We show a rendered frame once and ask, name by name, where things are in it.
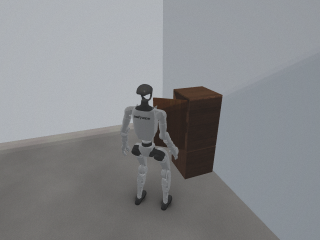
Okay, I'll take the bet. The cupboard door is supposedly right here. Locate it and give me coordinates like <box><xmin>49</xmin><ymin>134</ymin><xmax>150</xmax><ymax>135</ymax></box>
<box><xmin>153</xmin><ymin>97</ymin><xmax>188</xmax><ymax>150</ymax></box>

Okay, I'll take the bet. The robot left upper arm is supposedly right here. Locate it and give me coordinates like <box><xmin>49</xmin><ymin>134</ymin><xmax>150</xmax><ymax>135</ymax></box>
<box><xmin>120</xmin><ymin>106</ymin><xmax>135</xmax><ymax>134</ymax></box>

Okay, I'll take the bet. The left robot foot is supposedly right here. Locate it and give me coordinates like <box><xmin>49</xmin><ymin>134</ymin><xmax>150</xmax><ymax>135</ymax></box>
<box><xmin>135</xmin><ymin>190</ymin><xmax>147</xmax><ymax>205</ymax></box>

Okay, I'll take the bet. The left robot hand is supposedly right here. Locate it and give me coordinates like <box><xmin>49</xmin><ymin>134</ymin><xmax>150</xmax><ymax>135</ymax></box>
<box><xmin>121</xmin><ymin>144</ymin><xmax>131</xmax><ymax>156</ymax></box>

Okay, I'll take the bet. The robot left forearm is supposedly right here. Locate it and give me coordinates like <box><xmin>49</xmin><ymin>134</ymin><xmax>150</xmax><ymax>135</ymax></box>
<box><xmin>120</xmin><ymin>127</ymin><xmax>129</xmax><ymax>146</ymax></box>

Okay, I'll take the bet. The robot right upper arm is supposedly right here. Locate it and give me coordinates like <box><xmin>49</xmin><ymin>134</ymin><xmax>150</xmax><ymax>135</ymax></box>
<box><xmin>154</xmin><ymin>109</ymin><xmax>167</xmax><ymax>140</ymax></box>

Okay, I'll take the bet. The right robot hand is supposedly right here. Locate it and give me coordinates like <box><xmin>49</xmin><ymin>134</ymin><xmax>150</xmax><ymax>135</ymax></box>
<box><xmin>169</xmin><ymin>147</ymin><xmax>179</xmax><ymax>160</ymax></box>

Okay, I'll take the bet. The robot torso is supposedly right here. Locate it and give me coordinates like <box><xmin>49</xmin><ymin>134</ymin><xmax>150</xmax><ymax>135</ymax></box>
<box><xmin>132</xmin><ymin>104</ymin><xmax>158</xmax><ymax>157</ymax></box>

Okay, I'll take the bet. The robot right forearm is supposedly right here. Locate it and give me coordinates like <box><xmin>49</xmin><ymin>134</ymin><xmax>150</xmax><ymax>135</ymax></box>
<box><xmin>163</xmin><ymin>132</ymin><xmax>176</xmax><ymax>152</ymax></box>

